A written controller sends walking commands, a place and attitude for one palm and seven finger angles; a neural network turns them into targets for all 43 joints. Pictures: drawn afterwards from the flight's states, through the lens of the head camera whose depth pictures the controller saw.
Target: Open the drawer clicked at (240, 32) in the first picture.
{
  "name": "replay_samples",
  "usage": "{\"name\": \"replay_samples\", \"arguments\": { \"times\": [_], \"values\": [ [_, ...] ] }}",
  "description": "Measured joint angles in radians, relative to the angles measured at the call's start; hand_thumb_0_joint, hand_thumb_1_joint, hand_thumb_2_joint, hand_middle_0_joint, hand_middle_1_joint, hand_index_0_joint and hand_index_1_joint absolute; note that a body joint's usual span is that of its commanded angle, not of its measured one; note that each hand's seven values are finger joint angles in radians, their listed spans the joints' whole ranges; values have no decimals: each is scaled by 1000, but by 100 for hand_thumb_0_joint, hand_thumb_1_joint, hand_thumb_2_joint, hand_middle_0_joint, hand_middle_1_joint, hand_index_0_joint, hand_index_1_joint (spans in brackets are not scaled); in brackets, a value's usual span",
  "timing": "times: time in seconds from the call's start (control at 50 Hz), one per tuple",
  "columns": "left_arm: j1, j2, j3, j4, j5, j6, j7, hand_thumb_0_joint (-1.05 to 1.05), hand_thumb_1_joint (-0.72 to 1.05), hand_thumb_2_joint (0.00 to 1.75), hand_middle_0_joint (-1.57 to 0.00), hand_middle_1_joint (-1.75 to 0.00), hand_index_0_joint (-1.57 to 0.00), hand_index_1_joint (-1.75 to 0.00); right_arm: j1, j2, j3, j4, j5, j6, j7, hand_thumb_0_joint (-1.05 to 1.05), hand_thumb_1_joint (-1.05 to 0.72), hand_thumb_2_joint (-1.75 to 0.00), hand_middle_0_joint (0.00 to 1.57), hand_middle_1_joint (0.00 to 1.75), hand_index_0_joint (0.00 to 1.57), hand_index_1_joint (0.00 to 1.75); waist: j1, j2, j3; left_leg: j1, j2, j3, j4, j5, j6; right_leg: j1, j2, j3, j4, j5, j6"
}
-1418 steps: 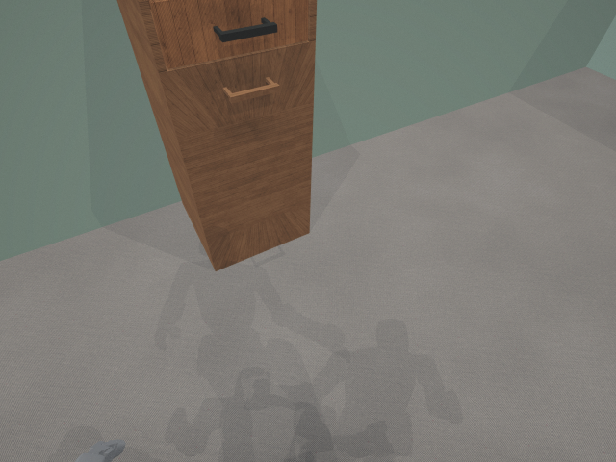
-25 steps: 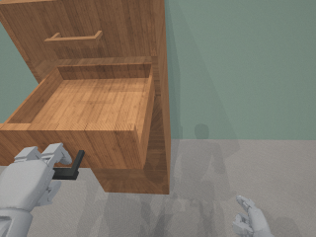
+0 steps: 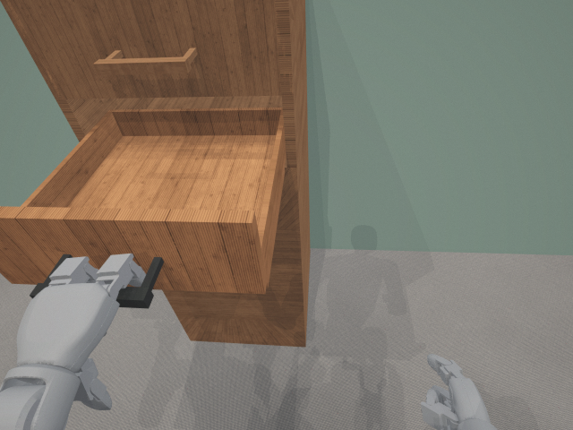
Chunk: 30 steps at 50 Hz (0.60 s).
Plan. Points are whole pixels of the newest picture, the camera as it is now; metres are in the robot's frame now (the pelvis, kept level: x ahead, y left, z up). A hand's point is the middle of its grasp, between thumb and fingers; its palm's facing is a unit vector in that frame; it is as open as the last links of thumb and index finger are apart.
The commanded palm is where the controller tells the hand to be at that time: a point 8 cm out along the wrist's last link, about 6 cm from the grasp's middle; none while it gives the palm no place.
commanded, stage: lift the hand off the handle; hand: left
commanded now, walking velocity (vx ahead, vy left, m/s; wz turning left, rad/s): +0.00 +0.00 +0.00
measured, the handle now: (100, 280) +0.24 +0.28 +0.13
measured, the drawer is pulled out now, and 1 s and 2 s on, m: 0.30 0.30 0.30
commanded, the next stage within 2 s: draw the hand back to the body in 1.42 s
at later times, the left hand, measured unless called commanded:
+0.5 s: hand (78, 300) +0.19 +0.27 +0.16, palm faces +0.15 -0.07 -0.99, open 13.8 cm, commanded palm +0.16 +0.26 +0.22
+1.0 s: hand (67, 254) +0.20 +0.25 +0.23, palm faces +0.22 -0.03 -0.98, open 13.8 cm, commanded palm +0.16 +0.25 +0.29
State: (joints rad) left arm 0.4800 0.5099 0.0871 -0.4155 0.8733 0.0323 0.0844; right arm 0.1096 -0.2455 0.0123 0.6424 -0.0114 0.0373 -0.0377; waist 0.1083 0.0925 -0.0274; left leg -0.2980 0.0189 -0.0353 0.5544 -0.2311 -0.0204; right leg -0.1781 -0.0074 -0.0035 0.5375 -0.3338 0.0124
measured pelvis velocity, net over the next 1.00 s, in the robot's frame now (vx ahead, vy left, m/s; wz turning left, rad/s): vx -0.01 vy -0.01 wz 0.02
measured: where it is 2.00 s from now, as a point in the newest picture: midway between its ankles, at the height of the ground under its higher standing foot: outside the picture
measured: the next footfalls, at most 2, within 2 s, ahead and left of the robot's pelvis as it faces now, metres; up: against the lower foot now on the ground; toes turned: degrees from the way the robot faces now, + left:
none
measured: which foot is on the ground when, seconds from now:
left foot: down 0.00-1.00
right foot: down 0.00-1.00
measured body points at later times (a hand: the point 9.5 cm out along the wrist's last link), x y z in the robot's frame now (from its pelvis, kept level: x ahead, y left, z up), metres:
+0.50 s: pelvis -0.01 +0.00 +0.01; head -0.03 -0.04 +0.45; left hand +0.18 +0.27 +0.21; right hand +0.23 -0.20 -0.08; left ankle +0.04 +0.13 -0.73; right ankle -0.03 -0.13 -0.73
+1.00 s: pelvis -0.01 -0.01 +0.01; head -0.04 -0.06 +0.45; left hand +0.19 +0.25 +0.28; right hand +0.24 -0.19 -0.07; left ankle +0.04 +0.13 -0.73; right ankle -0.03 -0.13 -0.73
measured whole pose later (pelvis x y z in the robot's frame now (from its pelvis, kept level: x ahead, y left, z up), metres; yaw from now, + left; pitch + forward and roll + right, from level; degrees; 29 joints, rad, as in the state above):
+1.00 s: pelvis -0.01 -0.01 +0.01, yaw +1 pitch -4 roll +0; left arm 0.15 0.66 0.16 -0.50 0.70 0.17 -0.20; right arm 0.06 -0.27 0.06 0.65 0.04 0.01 -0.03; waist 0.13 0.14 -0.02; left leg -0.21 0.01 -0.05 0.45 -0.16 -0.03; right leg -0.09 -0.01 -0.03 0.45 -0.28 0.01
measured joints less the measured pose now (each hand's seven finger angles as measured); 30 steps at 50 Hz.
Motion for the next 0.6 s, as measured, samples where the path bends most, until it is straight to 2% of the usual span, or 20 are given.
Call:
{"name": "replay_samples", "arguments": {
  "times": [0.18,0.34,0.5,0.6],
  "values": [
    [-40,18,-4,40,-18,0,-20,0,-49,31,-31,-120,-32,-120,0,19,9,15,7,0,-6,1,-91,-90,20,30,20,30,-6,4,6,16,-1,2,-12,8,2,15,-1,2,-11,9,2],
    [-82,48,12,-14,-40,6,-35,0,-49,30,-32,-120,-32,-120,-7,12,10,20,11,-9,-10,1,-91,-90,20,30,20,30,2,9,4,42,-4,3,-34,19,4,41,-5,2,-35,20,4],
    [-134,72,27,-29,-85,88,-115,0,-49,30,-32,-120,-32,-120,-30,-4,20,11,28,-3,-2,1,-91,-90,20,30,20,30,8,20,9,78,-11,1,-75,41,5,73,-12,-1,-63,33,6],
    [-180,75,-1,-49,-85,91,-163,0,-49,30,-32,-120,-32,-120,-41,-7,27,7,27,-14,-6,1,-91,-90,20,30,20,30,14,23,18,87,-12,-7,-92,54,4,85,-13,-10,-78,43,4]
  ]
}}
